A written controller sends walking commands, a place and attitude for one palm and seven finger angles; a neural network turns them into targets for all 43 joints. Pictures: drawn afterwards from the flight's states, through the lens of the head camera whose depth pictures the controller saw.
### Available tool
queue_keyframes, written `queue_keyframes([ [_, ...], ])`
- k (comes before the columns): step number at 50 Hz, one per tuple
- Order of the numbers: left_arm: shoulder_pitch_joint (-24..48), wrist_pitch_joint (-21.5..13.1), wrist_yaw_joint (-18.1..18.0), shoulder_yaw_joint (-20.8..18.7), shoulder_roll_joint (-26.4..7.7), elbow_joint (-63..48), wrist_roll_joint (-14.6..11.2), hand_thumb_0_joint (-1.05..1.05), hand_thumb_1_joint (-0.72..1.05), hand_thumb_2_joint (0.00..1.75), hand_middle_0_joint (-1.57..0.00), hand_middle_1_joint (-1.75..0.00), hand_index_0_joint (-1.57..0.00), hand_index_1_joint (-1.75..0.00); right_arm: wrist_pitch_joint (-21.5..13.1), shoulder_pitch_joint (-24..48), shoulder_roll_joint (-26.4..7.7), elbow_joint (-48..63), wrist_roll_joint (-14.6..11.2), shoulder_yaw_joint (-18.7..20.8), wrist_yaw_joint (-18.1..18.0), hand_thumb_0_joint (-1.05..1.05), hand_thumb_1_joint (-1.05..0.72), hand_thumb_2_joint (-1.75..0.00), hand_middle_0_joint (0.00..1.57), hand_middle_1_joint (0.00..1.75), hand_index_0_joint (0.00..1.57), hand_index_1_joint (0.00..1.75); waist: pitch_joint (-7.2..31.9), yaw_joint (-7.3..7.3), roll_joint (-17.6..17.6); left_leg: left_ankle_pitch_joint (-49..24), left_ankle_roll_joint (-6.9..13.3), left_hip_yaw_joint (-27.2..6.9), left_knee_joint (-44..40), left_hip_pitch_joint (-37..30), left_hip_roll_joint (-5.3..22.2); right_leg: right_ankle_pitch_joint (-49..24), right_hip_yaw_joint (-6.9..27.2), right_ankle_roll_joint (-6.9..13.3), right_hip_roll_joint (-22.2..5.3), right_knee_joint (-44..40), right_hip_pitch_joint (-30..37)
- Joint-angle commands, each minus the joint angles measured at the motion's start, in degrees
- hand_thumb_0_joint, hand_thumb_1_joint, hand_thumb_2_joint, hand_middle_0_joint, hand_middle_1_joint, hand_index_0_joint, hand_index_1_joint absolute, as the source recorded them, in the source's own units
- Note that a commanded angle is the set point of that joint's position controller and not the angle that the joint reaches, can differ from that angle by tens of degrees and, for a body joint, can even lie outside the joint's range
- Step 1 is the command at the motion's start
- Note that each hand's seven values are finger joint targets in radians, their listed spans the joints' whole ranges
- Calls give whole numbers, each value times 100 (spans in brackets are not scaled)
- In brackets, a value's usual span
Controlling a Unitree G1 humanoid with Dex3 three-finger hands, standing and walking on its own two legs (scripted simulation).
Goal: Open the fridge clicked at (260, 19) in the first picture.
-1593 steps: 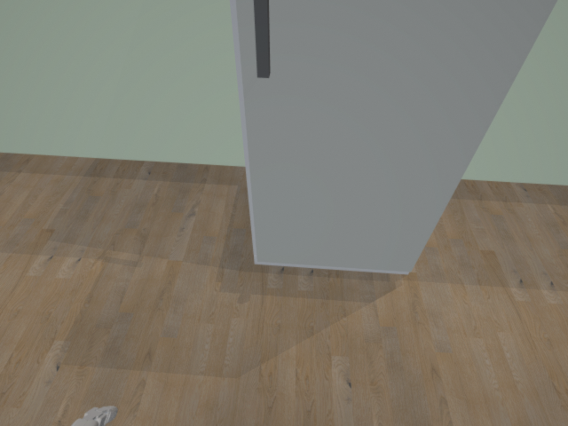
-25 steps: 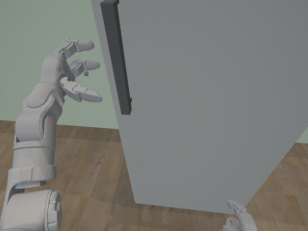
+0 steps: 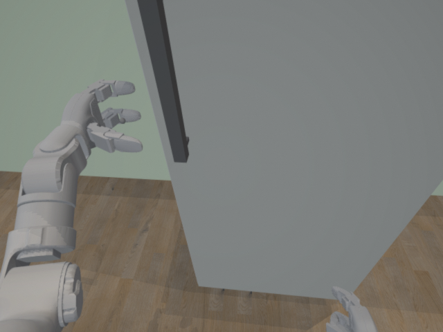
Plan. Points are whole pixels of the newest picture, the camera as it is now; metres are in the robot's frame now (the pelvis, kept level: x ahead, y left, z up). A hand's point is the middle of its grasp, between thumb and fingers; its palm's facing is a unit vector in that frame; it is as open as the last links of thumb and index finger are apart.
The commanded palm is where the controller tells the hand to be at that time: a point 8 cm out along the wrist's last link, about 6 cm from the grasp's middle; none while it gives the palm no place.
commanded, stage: move the hooked fingers beside the handle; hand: left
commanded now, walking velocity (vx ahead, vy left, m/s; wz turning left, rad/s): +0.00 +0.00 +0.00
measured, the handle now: (172, 88) +0.44 +0.10 +0.26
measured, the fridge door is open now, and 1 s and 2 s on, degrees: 0 0 0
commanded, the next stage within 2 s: feel for the door with the fingertips in 1.60 s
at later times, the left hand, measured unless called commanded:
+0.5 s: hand (129, 127) +0.36 +0.16 +0.24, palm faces -0.08 -1.00 -0.04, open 14.0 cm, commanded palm +0.35 +0.23 +0.25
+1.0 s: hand (121, 103) +0.39 +0.17 +0.26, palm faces -0.02 -1.00 -0.02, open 13.9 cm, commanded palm +0.36 +0.23 +0.24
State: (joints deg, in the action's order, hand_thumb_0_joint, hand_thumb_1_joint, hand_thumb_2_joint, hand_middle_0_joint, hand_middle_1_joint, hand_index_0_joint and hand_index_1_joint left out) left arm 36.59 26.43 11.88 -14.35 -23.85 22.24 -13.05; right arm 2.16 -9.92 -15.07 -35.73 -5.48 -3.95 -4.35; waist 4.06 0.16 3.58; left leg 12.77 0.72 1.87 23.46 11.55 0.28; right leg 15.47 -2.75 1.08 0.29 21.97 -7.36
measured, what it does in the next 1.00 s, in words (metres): stands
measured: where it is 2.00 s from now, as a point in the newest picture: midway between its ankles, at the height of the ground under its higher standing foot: outside the picture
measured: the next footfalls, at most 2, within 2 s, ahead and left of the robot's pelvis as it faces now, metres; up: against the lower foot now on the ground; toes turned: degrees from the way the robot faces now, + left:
none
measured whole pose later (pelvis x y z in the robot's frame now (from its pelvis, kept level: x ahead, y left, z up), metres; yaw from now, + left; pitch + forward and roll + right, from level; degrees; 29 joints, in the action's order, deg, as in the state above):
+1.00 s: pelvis +0.00 +0.00 +0.00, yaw +0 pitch +0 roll +0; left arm 37.1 23.7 11.4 -15.3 -22.3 16.8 -14.0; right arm 1.6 -10.2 -14.8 -37.9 -5.0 -4.1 -4.6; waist 4.2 -0.2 2.6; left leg 13.2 0.4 1.8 23.5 10.3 0.6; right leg 15.8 -2.8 1.4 0.6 21.9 -6.1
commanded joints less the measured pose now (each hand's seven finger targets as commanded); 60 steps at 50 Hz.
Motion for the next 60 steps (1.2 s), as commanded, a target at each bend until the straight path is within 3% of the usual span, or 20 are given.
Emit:
queue_keyframes([
  [1,2895,-1189,190,-220,-906,-3168,-231,0,-50,30,-30,-120,-30,-120,-442,868,-602,1124,51,297,-51,0,-90,-90,20,30,20,30,2141,-35,-227,-2299,269,-246,131,-1613,-94,-2684,101,27,56,-80,263],
  [5,2819,-1562,3,-830,-1423,-3690,-260,0,-50,30,-30,-120,-30,-120,-610,829,-575,958,125,263,-72,0,-90,-90,20,30,20,30,2394,-126,95,-2728,216,-269,155,-1885,-77,-2874,51,48,81,-16,412],
  [8,2368,-1031,-158,-606,-1104,-2731,-127,0,-50,30,-30,-120,-30,-120,-551,835,-597,765,95,253,-36,0,-90,-90,20,30,20,30,1525,-129,151,-2223,172,-178,44,-1374,-62,-2459,10,54,79,-154,206],
  [12,1142,32,-12,-286,-648,-808,-103,0,-50,30,-30,-120,-30,-120,-272,734,-762,628,-27,274,-8,0,-90,-90,20,30,20,30,367,-110,-569,-1379,158,-141,-108,-612,-24,-1752,-40,4,86,-317,-220],
  [15,1235,159,168,-134,-556,-1152,-200,0,-50,30,-30,-120,-30,-120,-232,839,-763,846,-56,286,-9,0,-90,-90,20,30,20,30,694,-93,-758,-1388,210,-171,-32,-662,-42,-1864,-4,-51,58,-265,-238],
  [18,2362,-537,172,-55,-644,-2702,-246,0,-50,30,-30,-120,-30,-120,-369,975,-665,1052,7,298,-27,0,-90,-90,20,30,20,30,1549,-37,-583,-1828,273,-235,85,-1190,-76,-2264,78,-17,44,-151,27],
  [21,2986,-1264,14,-518,-1137,-3951,-268,0,-50,30,-30,-120,-30,-120,-531,1012,-553,1097,101,245,-59,0,-90,-90,20,30,20,30,2332,-107,-32,-2457,250,-264,158,-1801,-118,-2711,98,42,66,-20,331],
  [23,2953,-1414,-107,-609,-1202,-3819,-256,0,-50,30,-30,-120,-30,-120,-583,975,-537,938,141,219,-63,0,-90,-90,20,30,20,30,2269,-78,130,-2529,225,-252,174,-1832,-101,-2731,83,37,67,-36,296],
  [27,2293,-729,-192,-603,-1147,-1884,-81,0,-50,30,-30,-120,-30,-120,-414,830,-619,628,88,223,-74,0,-90,-90,20,30,20,30,1098,-92,-241,-1601,183,-154,-15,-1004,-73,-1931,25,23,72,-271,54],
  [30,1817,-29,-67,-103,-595,-576,-54,0,-50,30,-30,-120,-30,-120,-277,802,-699,577,-7,199,-74,0,-90,-90,20,30,20,30,287,-9,-278,-968,161,-175,-129,-564,-46,-1316,33,-17,56,-404,-441],
  [33,1837,22,131,11,-579,-524,-114,0,-50,30,-30,-120,-30,-120,-228,730,-780,711,-43,252,-68,0,-90,-90,20,30,20,30,627,9,-607,-1069,201,-215,-58,-569,-53,-1513,34,-39,20,-340,-330],
  [35,2374,-387,203,111,-492,-1548,-176,0,-50,30,-30,-120,-30,-120,-319,849,-697,924,-7,285,-64,0,-90,-90,20,30,20,30,1310,5,-563,-1545,253,-238,61,-955,-83,-2008,67,-9,30,-205,-78],
  [40,3110,-1520,7,-623,-1258,-3580,-282,0,-50,30,-30,-120,-30,-120,-580,890,-577,1027,122,250,-74,0,-90,-90,20,30,20,30,2498,-123,-58,-2513,239,-309,155,-1817,-110,-2740,85,55,69,-6,436],
  [42,2722,-1486,-137,-1011,-1645,-3194,-213,0,-50,30,-30,-120,-30,-120,-571,805,-609,884,158,258,-54,0,-90,-90,20,30,20,30,2282,-224,-151,-2443,225,-249,123,-1599,-92,-2724,75,39,65,-50,543],
  [46,2008,-528,-222,-583,-1034,-1264,-65,0,-50,30,-30,-120,-30,-120,-374,760,-659,649,61,238,-60,0,-90,-90,20,30,20,30,745,-131,-393,-1408,190,-134,-90,-700,-57,-1815,37,-4,81,-299,-26],
  [48,1562,-127,-116,-390,-864,-615,-38,0,-50,30,-30,-120,-30,-120,-252,709,-746,641,5,259,-44,0,-90,-90,20,30,20,30,445,-114,-476,-1227,189,-95,-137,-506,-38,-1661,53,-33,41,-359,-151],
  [51,1655,-47,113,-101,-645,-1010,-95,0,-50,30,-30,-120,-30,-120,-207,750,-761,841,-41,281,-32,0,-90,-90,20,30,20,30,847,-70,-438,-1500,204,-133,-23,-671,-53,-1996,40,-24,43,-254,-97],
  [56,2765,-1133,214,-308,-929,-3431,-301,0,-50,30,-30,-120,-30,-120,-487,937,-609,1113,55,294,-72,0,-90,-90,20,30,20,30,2103,-57,-216,-2287,277,-221,139,-1593,-108,-2714,101,10,65,-81,269],
  [57,2823,-1308,152,-498,-1244,-3648,-300,0,-50,30,-30,-120,-30,-120,-519,925,-610,1067,63,286,-82,0,-90,-90,20,30,20,30,2139,-70,-221,-2349,261,-232,154,-1672,-75,-2710,110,15,52,-77,319],
  [60,3004,-1289,-43,-434,-1005,-3316,-251,0,-50,30,-30,-120,-30,-120,-603,896,-583,848,100,244,-99,0,-90,-90,20,30,20,30,1919,-22,90,-2307,218,-224,140,-1699,-85,-2529,44,26,98,-114,113],
])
